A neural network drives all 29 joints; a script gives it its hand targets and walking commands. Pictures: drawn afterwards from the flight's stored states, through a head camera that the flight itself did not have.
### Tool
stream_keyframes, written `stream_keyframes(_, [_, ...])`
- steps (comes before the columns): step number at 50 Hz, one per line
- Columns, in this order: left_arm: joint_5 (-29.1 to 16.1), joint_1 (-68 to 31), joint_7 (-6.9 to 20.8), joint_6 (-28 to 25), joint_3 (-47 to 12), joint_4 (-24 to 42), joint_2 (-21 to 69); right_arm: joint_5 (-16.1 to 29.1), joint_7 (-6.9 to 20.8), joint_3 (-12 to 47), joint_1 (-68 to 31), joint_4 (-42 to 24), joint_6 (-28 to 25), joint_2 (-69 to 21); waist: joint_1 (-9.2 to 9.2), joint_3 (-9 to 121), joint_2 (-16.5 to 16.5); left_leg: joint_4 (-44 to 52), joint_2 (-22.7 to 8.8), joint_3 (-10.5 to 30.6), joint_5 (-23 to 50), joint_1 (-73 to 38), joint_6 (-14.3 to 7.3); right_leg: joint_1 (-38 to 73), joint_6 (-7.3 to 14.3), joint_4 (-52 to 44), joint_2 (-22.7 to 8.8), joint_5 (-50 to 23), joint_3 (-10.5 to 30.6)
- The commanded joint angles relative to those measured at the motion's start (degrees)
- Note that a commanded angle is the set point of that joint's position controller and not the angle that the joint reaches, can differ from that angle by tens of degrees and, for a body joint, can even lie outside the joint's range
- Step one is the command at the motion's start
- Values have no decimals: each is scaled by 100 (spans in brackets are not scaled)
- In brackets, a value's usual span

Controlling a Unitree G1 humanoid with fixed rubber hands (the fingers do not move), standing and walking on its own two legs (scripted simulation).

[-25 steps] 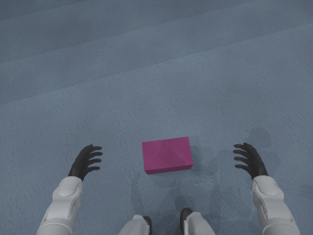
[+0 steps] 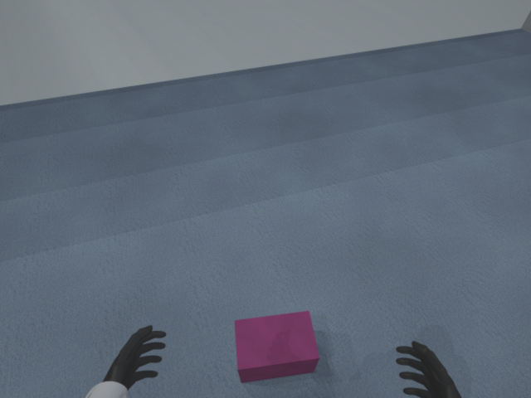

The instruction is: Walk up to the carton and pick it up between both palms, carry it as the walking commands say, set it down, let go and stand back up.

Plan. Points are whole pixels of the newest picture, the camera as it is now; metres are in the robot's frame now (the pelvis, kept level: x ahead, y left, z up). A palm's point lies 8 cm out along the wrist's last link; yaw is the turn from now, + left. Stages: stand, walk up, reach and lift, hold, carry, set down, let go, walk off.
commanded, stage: let go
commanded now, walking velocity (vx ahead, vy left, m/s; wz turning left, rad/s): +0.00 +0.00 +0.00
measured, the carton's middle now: (274, 347) +0.40 +0.00 -0.69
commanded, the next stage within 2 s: stand in 0.22 s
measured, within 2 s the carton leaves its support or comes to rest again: neither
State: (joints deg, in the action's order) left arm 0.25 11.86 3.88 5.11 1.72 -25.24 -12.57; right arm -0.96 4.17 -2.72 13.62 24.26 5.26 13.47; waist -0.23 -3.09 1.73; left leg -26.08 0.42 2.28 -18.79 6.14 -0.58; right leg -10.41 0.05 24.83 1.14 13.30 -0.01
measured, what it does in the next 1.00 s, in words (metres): stands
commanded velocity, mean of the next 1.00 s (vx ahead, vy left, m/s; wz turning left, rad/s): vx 0.00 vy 0.00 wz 0.00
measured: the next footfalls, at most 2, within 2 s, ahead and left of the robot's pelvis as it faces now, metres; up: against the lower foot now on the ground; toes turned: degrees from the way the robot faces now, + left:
none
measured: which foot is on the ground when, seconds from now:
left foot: down 0.00-1.00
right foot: down 0.00-1.00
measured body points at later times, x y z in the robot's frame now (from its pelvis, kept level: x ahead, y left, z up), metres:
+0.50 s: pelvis -0.01 +0.00 +0.00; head +0.00 +0.00 +0.45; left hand +0.13 +0.29 -0.10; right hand +0.13 -0.29 -0.09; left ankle -0.05 +0.11 -0.74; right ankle +0.00 -0.12 -0.74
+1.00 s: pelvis +0.00 -0.01 +0.00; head +0.00 -0.01 +0.45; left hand +0.12 +0.30 -0.11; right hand +0.11 -0.31 -0.11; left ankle -0.05 +0.11 -0.74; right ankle +0.00 -0.12 -0.74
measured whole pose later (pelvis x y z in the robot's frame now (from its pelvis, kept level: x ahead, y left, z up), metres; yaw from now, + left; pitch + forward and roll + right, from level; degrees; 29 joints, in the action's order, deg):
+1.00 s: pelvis +0.00 -0.01 +0.00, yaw +0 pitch -2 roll +0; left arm 1.7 7.4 -1.3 -0.2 1.0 -53.6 -20.4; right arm -1.6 -1.2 -0.7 10.3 50.2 0.4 21.0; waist -0.2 -1.2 0.4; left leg -21.9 0.7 2.6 -16.4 3.6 -0.1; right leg -8.8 0.4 22.9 0.7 12.3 -0.3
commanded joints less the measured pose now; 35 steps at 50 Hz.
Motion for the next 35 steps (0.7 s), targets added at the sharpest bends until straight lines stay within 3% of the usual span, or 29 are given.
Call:
stream_keyframes(1, [22, -126, 2, 84, 144, 481, -555, 0, 19, -120, -149, -494, 78, 477, 26, 129, -79, 646, 101, -136, 1148, 1125, 66, 1552, -63, -48, 111, -1446, 45])
stream_keyframes(6, [82, -176, -5, 216, 140, 580, -559, -25, 13, -123, -167, -572, 187, 484, -28, -16, -8, 671, 96, -96, 1090, 1038, 38, 1628, -49, -47, 129, -1289, 16])
stream_keyframes(11, [-5, -335, -247, 613, 199, 801, -359, 76, -135, -144, -211, -626, 69, 529, -24, 43, 21, 649, 83, -68, 954, 1178, 70, 1616, -57, 51, 156, -1148, -8])
stream_keyframes(12, [174, -270, -453, 188, 379, -86, -1222, -129, -371, -256, -287, 187, -97, 1177, 204, -61, -525, 423, -193, 172, 950, 1155, 209, 497, -137, 83, -301, -585, 105])
stream_keyframes(13, [225, -158, -520, -11, 366, -229, -1236, -182, -459, -305, -164, 247, -201, 1182, 67, 23, -358, 406, -231, 236, 872, 722, 150, 184, -107, -17, -336, -270, 247])
stream_keyframes(15, [256, -252, -509, -226, 324, -402, -1110, -225, -488, -255, -244, 433, -327, 1154, 26, 70, -49, 508, -311, 370, 514, 856, 93, 48, -88, -6, -308, -22, 273])
stream_keyframes(23, [233, -378, -486, -485, 251, -1152, -1288, -107, -484, -194, -360, 1062, -459, 1311, -10, 520, -113, 347, -398, 441, 1409, 506, 68, 263, -16, 4, -476, -1001, 402])
stream_keyframes(35, [188, -465, -541, -574, 158, -2001, -1594, -78, -546, -77, -381, 1784, -505, 1579, -3, 474, -130, 494, -501, 466, 1759, 330, 68, 496, 56, -159, -620, -1503, 535])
